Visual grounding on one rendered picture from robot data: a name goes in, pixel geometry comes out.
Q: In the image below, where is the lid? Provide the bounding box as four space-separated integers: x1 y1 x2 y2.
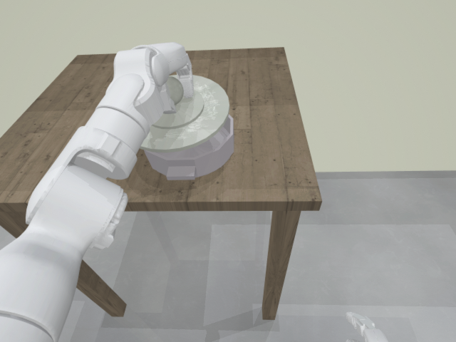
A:
140 75 229 152

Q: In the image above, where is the robot left hand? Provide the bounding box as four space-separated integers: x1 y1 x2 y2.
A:
149 42 194 114

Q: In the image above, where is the knob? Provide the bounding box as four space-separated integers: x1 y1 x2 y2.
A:
167 76 184 105

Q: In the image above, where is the robot left upper arm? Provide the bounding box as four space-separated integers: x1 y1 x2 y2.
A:
0 162 128 342

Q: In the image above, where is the left robot forearm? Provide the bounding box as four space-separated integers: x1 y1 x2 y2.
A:
26 45 170 224

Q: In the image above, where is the robot right hand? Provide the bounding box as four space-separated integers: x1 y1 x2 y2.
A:
346 311 388 342

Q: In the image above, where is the pot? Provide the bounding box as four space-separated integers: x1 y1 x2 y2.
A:
144 114 234 180

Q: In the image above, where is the table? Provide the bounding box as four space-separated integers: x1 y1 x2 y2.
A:
0 47 322 320

